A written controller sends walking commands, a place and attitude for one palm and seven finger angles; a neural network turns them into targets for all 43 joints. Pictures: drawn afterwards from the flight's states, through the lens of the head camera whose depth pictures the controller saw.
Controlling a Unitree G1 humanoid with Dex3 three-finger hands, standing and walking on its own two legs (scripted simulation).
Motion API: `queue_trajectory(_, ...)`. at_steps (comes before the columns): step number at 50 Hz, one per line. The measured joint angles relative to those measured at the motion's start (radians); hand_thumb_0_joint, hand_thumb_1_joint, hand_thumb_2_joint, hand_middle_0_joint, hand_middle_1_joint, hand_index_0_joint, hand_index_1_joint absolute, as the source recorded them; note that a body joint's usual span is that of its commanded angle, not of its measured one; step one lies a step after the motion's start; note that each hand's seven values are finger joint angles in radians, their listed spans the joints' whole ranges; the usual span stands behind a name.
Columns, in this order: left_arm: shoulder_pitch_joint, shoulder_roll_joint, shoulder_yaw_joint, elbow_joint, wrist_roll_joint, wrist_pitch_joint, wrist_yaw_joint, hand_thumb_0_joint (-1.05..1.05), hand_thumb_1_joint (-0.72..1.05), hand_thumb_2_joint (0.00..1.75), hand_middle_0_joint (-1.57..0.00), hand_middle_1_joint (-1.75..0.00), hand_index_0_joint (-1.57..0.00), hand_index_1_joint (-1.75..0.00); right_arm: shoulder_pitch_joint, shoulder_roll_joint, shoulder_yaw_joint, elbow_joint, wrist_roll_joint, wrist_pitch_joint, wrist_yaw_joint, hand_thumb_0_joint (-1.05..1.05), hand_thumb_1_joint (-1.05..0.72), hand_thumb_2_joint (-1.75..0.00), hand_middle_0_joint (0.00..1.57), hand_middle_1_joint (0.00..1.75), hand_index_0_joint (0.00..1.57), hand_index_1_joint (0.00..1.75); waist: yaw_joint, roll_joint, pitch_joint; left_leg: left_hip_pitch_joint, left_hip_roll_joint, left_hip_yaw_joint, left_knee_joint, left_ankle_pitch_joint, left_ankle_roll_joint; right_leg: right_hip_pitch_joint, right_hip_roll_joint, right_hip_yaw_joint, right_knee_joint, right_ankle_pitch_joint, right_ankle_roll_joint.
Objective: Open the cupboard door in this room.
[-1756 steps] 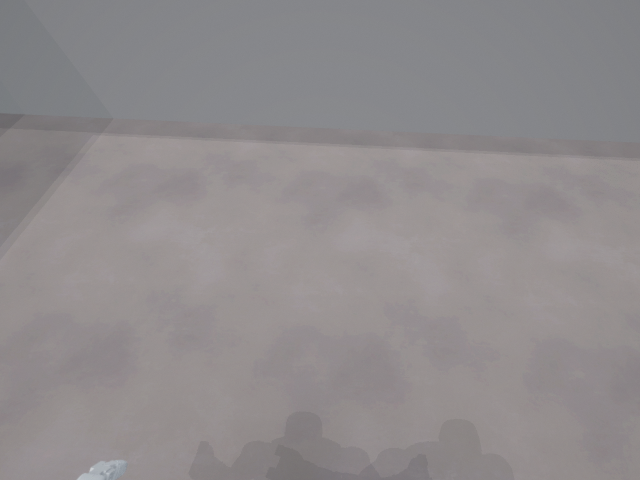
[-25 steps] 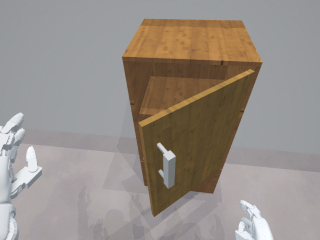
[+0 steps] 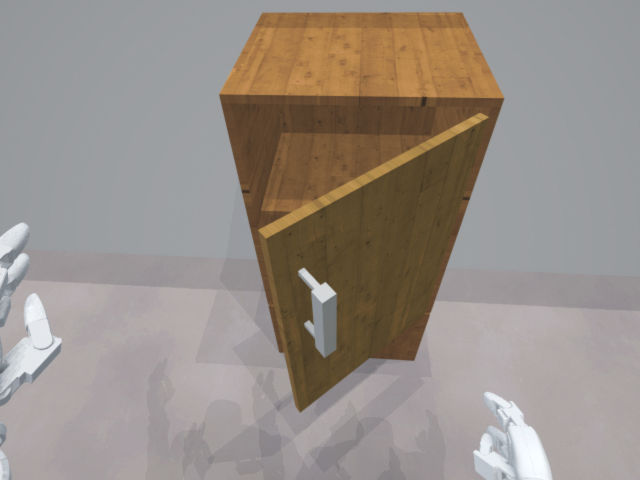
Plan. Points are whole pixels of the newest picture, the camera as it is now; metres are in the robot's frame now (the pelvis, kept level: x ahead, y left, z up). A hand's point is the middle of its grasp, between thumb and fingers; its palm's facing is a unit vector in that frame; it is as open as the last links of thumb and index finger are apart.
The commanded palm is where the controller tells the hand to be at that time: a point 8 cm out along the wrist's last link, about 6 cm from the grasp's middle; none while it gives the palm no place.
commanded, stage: step back with the hand held close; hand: left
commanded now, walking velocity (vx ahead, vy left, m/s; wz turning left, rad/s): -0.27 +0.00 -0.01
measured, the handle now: (316, 313) +0.35 +0.04 -0.02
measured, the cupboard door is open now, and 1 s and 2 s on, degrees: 42 42 42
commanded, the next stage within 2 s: stop stepping back and stand still in 1.00 s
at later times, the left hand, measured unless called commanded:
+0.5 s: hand out of the picture +0.12 +0.29 +0.15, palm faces +0.44 -0.75 -0.49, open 7.4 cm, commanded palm +0.06 +0.33 +0.17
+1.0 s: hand out of the picture +0.03 +0.29 +0.16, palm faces +0.55 -0.70 -0.46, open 7.4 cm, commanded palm -0.04 +0.33 +0.17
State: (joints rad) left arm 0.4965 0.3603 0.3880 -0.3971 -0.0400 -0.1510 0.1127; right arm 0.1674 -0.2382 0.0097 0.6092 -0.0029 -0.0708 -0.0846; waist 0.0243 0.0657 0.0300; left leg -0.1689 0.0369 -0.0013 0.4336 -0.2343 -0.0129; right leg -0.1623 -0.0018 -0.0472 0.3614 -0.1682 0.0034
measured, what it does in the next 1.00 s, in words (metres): shifts its weight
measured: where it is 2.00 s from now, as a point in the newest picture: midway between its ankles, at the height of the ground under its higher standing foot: outside the picture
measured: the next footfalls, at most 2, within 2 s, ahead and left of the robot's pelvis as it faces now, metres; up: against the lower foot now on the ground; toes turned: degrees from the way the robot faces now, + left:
right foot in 1.30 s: -0.23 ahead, -0.12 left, +0.00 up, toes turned +9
left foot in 1.48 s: -0.23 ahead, +0.14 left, +0.00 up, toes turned +9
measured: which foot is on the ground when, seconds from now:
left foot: down 0.00-1.00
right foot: down 0.00-1.00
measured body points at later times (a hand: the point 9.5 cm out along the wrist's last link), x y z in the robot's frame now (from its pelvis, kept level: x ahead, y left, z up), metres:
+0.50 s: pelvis -0.07 +0.02 -0.02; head -0.05 +0.03 +0.43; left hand +0.09 +0.33 +0.18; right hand +0.10 -0.21 -0.09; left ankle +0.00 +0.13 -0.74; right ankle +0.02 -0.12 -0.74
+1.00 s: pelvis -0.14 +0.01 -0.04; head -0.12 +0.03 +0.41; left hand -0.01 +0.32 +0.18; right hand +0.07 -0.21 -0.11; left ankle -0.02 +0.13 -0.73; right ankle +0.02 -0.11 -0.74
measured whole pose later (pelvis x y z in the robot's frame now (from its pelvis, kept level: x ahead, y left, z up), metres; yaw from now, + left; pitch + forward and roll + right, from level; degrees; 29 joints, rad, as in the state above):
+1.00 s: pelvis -0.14 +0.01 -0.04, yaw +7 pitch -2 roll +0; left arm 0.49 0.40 0.47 -0.58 -0.01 -0.26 0.14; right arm 0.15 -0.22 -0.03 0.61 0.00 -0.11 -0.06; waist 0.02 -0.04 0.09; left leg -0.54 -0.02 0.04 0.78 -0.44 0.00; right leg -0.50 0.01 0.10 0.66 -0.13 0.04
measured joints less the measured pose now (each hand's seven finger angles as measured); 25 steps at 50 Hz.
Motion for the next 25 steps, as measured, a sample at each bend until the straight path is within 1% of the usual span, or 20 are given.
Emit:
queue_trajectory(5,0.053,0.023,-0.009,-0.038,-0.001,0.001,0.002,0.02,0.89,0.90,-0.21,-0.30,-0.21,-0.31,-0.006,-0.011,-0.022,-0.019,0.007,0.031,-0.008,0.01,-0.90,-0.90,0.20,0.30,0.20,0.30,-0.010,-0.015,0.015,-0.039,-0.015,0.013,0.002,0.019,0.011,-0.050,-0.015,0.013,0.019,0.013,0.011)
queue_trajectory(11,0.065,0.053,0.007,-0.074,-0.001,-0.002,0.017,0.02,0.89,0.90,-0.21,-0.30,-0.21,-0.31,-0.005,-0.003,-0.029,-0.032,0.014,0.045,-0.015,0.01,-0.90,-0.90,0.20,0.30,0.20,0.30,-0.011,-0.040,0.029,-0.079,-0.026,0.022,0.029,0.032,0.021,-0.093,-0.027,0.023,0.048,0.027,0.021)
queue_trajectory(19,0.052,0.055,0.034,-0.100,0.016,-0.032,0.035,0.02,0.89,0.90,-0.21,-0.30,-0.21,-0.31,0.010,0.016,-0.012,-0.054,0.017,0.028,-0.008,0.01,-0.90,-0.90,0.20,0.30,0.20,0.30,-0.011,-0.057,0.029,-0.151,-0.033,0.021,0.095,0.040,0.036,-0.155,-0.034,0.024,0.098,0.044,0.028)
queue_trajectory(25,0.037,0.045,0.042,-0.111,0.033,-0.053,0.041,0.02,0.89,0.90,-0.21,-0.30,-0.21,-0.31,0.037,0.020,-0.004,-0.052,0.013,0.002,-0.005,0.01,-0.90,-0.90,0.20,0.30,0.20,0.30,-0.017,-0.057,0.030,-0.212,-0.035,0.000,0.164,0.026,0.045,-0.196,-0.014,0.042,0.144,0.039,0.027)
